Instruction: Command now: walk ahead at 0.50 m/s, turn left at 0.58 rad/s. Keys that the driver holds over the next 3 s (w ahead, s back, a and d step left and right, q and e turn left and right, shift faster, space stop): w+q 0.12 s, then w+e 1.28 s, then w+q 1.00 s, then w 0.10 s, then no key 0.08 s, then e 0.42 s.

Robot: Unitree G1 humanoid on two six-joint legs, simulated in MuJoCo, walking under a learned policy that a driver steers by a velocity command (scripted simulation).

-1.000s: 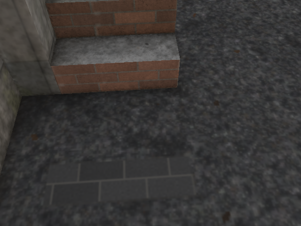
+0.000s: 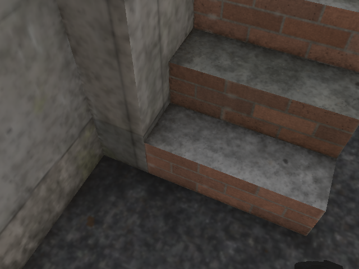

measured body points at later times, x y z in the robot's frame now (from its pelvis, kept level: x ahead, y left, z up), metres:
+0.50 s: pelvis +0.27 +0.04 +0.00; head +0.30 +0.05 +0.45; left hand +0.42 +0.28 -0.12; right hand +0.27 -0.22 -0.13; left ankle +0.15 +0.09 -0.74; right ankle +0.45 -0.07 -0.70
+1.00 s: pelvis +0.42 -0.02 +0.01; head +0.46 -0.01 +0.45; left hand +0.64 +0.21 -0.12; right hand +0.41 -0.33 -0.10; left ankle +0.46 +0.13 -0.74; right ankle +0.39 -0.15 -0.67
